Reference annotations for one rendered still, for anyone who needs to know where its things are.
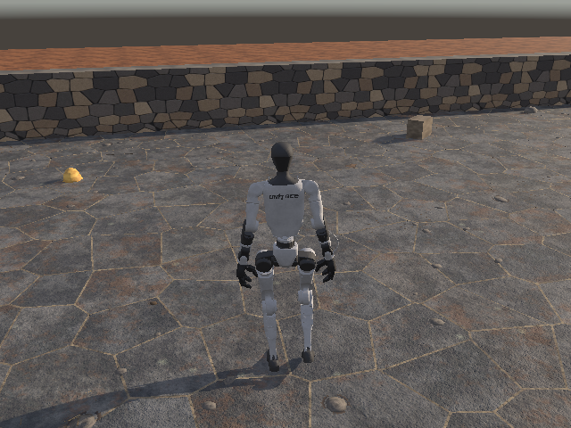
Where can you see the right robot upper arm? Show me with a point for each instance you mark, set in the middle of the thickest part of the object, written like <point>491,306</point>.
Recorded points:
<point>311,187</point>

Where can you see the left robot upper arm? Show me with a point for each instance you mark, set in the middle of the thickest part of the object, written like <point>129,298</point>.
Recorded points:
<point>252,206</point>

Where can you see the robot right forearm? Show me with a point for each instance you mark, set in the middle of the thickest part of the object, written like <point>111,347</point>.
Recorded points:
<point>324,241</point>

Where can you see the robot left forearm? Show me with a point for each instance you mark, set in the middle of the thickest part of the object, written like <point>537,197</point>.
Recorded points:
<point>245,246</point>

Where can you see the robot right thigh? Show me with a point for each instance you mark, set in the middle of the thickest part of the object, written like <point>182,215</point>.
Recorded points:
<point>306,267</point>

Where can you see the robot left hand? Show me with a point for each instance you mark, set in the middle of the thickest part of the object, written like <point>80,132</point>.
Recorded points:
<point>242,275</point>

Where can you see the robot left foot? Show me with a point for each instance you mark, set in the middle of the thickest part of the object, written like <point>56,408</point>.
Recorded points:
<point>274,363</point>

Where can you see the robot right hand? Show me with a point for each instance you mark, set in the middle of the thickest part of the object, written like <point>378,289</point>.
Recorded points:
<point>330,270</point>

